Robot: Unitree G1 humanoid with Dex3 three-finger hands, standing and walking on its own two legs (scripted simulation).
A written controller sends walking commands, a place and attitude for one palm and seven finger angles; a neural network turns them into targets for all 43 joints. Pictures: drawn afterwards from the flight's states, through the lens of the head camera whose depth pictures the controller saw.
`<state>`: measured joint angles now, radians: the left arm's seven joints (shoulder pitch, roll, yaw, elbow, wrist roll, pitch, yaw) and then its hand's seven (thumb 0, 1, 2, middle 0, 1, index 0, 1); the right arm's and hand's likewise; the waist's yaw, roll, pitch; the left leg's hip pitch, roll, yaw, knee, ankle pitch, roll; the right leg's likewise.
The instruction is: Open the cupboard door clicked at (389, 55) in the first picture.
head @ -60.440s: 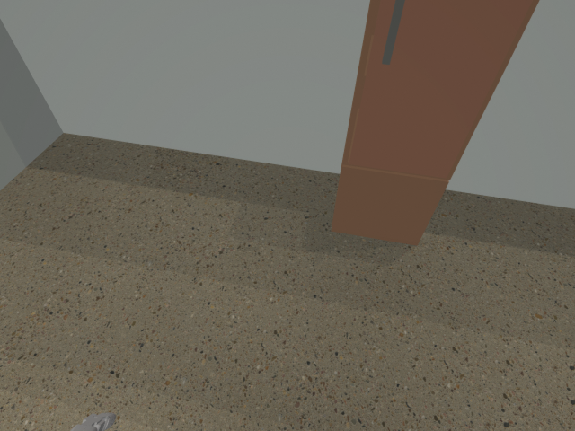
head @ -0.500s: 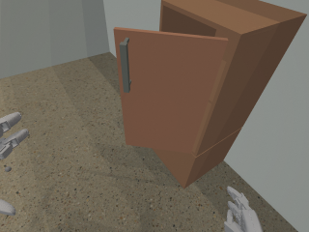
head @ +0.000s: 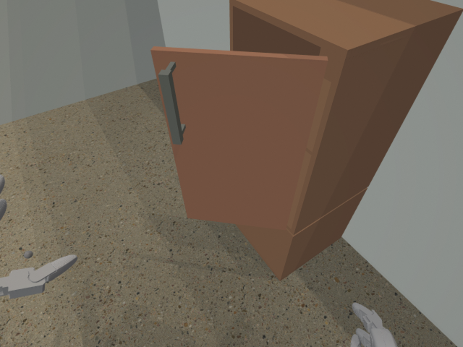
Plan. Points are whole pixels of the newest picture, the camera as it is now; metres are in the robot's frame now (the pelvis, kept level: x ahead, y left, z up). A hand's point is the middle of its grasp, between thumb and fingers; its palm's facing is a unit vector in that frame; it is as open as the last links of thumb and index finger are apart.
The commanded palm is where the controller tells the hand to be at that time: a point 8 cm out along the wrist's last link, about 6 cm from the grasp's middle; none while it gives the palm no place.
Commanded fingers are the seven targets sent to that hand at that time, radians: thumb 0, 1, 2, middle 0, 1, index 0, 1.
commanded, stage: draw the hand back to the body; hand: left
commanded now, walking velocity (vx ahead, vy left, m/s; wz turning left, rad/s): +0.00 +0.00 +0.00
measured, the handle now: (175, 105) +0.54 +0.21 +0.13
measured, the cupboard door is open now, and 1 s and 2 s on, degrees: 48 48 48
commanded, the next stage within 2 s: step back with the hand held close in 0.74 s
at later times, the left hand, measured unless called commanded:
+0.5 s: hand (104, 250) +0.19 +0.20 +0.15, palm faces +0.39 -0.82 -0.41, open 7.9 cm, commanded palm +0.14 +0.25 +0.16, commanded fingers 0.00 0.90 0.90 -0.20 -0.30 -0.20 -0.30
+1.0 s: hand (76, 248) +0.18 +0.23 +0.16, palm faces +0.40 -0.79 -0.45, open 7.4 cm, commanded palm +0.13 +0.27 +0.17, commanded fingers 0.00 0.90 0.90 -0.20 -0.30 -0.20 -0.30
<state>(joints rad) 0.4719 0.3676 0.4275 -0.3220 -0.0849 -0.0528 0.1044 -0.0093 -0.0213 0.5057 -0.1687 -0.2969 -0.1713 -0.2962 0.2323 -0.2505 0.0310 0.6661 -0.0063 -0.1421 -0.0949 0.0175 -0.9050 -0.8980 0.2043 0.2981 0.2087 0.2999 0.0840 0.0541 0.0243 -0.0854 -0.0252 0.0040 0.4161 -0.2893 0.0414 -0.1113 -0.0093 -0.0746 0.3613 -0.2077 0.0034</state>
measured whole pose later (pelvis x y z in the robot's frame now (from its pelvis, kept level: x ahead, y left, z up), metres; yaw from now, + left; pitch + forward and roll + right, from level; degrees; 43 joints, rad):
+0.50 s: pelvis +0.00 -0.05 +0.00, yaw -2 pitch -4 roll +0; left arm 0.48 0.31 0.30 -0.35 -0.06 -0.11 0.09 0.01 0.79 0.86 -0.20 -0.30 -0.21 -0.30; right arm 0.18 -0.24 0.01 0.64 -0.01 -0.09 -0.09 0.02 -0.91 -0.90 0.20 0.30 0.21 0.30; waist 0.06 0.10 0.03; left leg -0.03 0.04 0.02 0.38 -0.27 -0.01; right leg -0.08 0.05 -0.06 0.35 -0.20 -0.06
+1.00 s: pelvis -0.02 -0.03 +0.00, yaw -2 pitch -2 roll -1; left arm 0.48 0.34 0.37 -0.35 -0.04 -0.17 0.11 0.01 0.89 0.90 -0.21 -0.30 -0.21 -0.30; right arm 0.20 -0.24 0.01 0.62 0.00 -0.08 -0.08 0.02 -0.91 -0.90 0.20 0.30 0.21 0.30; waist 0.03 0.09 0.00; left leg -0.13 0.03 0.03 0.43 -0.27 0.01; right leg -0.15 0.04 -0.05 0.33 -0.15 -0.03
